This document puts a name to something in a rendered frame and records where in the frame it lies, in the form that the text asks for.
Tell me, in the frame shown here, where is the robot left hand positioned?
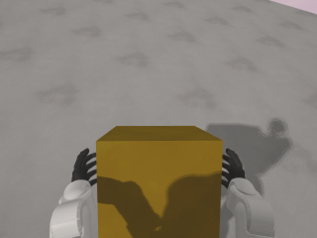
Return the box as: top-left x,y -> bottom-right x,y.
71,148 -> 97,186

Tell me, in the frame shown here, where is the carton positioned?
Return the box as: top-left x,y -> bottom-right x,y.
96,126 -> 223,238

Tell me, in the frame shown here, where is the robot right hand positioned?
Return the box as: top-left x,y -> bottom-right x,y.
221,148 -> 245,189

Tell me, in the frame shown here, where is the right robot forearm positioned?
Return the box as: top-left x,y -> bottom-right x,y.
226,178 -> 277,238

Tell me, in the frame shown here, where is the left robot forearm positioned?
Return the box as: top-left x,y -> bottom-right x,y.
50,179 -> 96,238

